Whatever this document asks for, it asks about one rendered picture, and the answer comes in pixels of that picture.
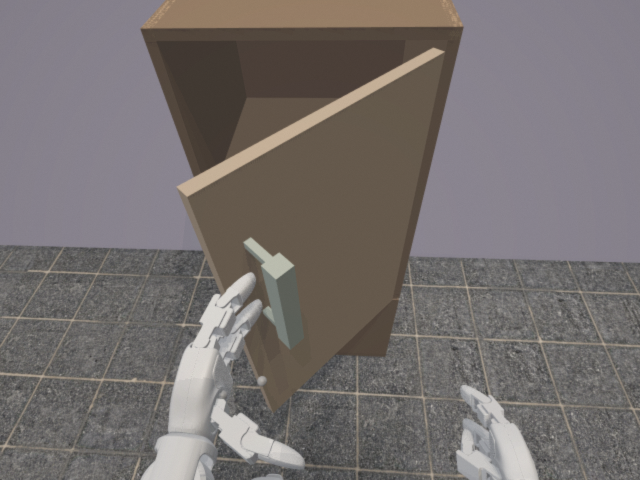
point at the handle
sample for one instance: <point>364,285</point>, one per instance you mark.
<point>280,280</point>

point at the cupboard door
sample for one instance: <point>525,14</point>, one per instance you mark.
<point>333,193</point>

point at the left robot hand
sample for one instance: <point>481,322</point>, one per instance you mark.
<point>204,372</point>

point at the right robot hand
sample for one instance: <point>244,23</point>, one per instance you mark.
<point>503,453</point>

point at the robot left forearm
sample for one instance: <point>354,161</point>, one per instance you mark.
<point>182,456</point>

